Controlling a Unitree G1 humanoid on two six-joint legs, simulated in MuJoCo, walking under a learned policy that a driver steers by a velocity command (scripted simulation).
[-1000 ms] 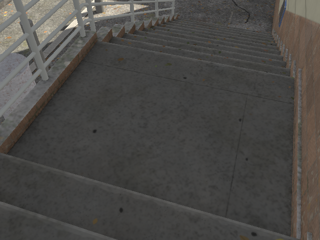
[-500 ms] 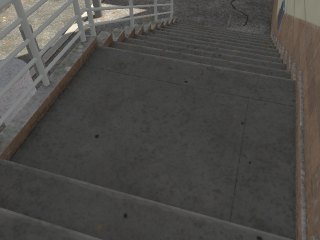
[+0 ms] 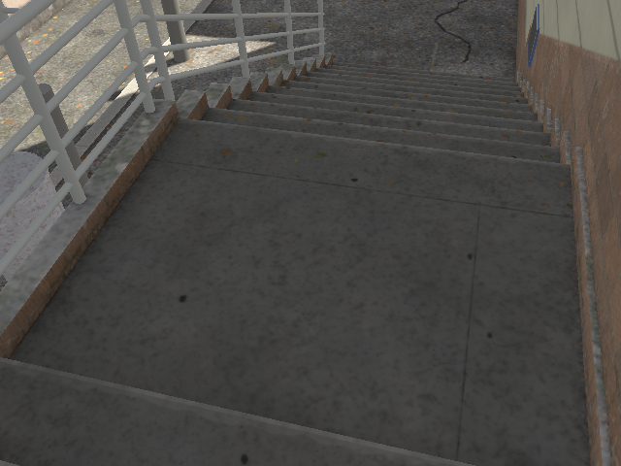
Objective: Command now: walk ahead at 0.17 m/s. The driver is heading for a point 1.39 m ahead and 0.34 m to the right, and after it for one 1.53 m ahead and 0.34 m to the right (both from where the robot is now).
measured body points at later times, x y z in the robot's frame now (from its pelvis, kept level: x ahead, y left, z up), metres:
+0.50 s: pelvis +0.20 -0.06 -0.10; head +0.19 -0.05 +0.35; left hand +0.03 +0.13 -0.25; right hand +0.35 -0.30 -0.22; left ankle +0.30 -0.02 -0.82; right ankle +0.11 -0.15 -0.78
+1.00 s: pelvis +0.29 -0.08 -0.16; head +0.28 -0.08 +0.29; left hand +0.22 +0.15 -0.31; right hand +0.31 -0.34 -0.30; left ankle +0.30 -0.02 -0.86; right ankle +0.19 -0.19 -0.88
